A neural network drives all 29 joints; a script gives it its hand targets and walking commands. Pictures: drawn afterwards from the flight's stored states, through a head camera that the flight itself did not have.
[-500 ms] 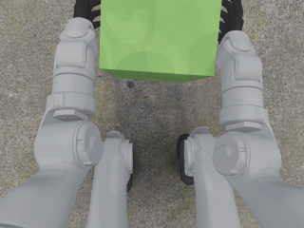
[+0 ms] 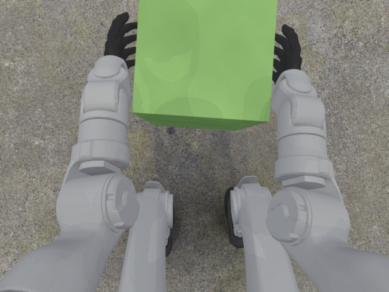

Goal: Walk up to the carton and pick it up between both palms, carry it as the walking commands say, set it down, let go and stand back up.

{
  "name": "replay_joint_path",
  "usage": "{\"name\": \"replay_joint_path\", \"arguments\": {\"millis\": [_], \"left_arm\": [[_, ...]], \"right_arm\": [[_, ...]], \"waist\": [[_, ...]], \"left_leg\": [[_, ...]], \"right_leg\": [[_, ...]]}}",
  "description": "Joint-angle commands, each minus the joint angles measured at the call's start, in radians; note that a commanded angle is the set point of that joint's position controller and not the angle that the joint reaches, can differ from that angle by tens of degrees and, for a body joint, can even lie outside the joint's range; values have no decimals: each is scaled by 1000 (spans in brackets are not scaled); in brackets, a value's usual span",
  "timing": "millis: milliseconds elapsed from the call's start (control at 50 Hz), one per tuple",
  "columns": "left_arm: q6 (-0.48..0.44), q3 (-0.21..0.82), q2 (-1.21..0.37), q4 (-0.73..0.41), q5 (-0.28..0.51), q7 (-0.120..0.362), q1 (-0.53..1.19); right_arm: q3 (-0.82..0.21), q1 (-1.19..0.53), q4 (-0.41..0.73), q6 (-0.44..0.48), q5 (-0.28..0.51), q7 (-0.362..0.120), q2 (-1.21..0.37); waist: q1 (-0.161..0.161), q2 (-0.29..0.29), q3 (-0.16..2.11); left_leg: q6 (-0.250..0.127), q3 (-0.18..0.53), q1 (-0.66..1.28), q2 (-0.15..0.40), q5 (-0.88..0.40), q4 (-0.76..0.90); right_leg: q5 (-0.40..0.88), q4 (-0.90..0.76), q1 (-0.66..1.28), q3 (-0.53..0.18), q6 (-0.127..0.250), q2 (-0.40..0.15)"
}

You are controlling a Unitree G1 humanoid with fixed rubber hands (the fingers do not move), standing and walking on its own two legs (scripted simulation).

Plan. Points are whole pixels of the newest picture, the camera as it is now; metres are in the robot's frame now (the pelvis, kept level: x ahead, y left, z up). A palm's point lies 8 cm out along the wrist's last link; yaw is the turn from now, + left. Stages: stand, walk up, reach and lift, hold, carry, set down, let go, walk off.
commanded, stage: reach and lift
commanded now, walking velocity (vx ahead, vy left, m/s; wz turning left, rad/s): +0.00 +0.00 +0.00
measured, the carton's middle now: (200, 75) +0.52 -0.01 -0.13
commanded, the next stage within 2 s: none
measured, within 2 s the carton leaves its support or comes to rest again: neither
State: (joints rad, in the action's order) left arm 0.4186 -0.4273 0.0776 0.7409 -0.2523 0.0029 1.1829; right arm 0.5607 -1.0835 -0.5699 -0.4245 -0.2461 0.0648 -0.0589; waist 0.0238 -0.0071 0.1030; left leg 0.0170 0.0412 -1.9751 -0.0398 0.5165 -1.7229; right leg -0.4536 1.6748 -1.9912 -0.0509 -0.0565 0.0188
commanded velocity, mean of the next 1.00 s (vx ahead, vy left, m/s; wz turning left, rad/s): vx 0.00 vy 0.00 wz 0.00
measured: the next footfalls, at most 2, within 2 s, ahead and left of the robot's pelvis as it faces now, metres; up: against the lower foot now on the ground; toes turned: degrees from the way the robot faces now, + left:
none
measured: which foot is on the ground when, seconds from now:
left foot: down 0.00-1.00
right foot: down 0.00-1.00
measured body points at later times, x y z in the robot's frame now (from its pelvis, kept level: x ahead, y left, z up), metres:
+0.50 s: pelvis +0.01 +0.00 +0.06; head +0.26 +0.00 +0.44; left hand +0.51 +0.14 +0.00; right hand +0.49 -0.16 +0.00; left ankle +0.09 +0.12 -0.47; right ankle +0.12 -0.14 -0.47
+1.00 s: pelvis +0.03 +0.00 +0.12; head +0.23 +0.00 +0.53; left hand +0.49 +0.14 +0.07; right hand +0.46 -0.16 +0.07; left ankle +0.09 +0.12 -0.47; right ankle +0.12 -0.14 -0.47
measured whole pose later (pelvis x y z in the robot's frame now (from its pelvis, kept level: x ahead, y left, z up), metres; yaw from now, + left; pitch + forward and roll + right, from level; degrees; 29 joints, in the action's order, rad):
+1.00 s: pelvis +0.03 +0.00 +0.12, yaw +0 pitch +36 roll -1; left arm 0.38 -0.44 -0.06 0.62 -0.29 0.03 0.82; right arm 0.50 -0.74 -0.49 -0.39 -0.27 0.03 -0.15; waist 0.03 -0.01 0.20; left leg 0.01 0.05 -1.47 -0.03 0.44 -1.28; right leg -0.39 1.24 -1.49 -0.05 -0.04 0.01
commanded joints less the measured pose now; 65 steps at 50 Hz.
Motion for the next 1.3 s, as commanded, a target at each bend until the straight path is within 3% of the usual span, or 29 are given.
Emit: {"name": "replay_joint_path", "arguments": {"millis": [0, 640, 1280], "left_arm": [[-24, 450, -1057, 23, 180, 272, 579], [-39, 489, -1147, -17, 153, 285, 348], [-67, 563, -1204, -108, 110, 299, 22]], "right_arm": [[-569, -712, -56, 13, 179, -276, -975], [-631, -456, -37, 26, 160, -292, -1062], [-718, -109, 34, 54, 129, -323, -1101]], "waist": [[6, -35, 1089], [6, -28, 992], [14, -22, 812]], "left_leg": [[1, -115, 558, -130, -258, 214], [-4, -75, 780, -132, -267, 463], [-10, -16, 1123, -113, -403, 778]], "right_leg": [[229, -129, 662, 156, 19, 155], [253, -385, 891, 112, 21, 154], [396, -714, 1210, 49, 41, 128]]}}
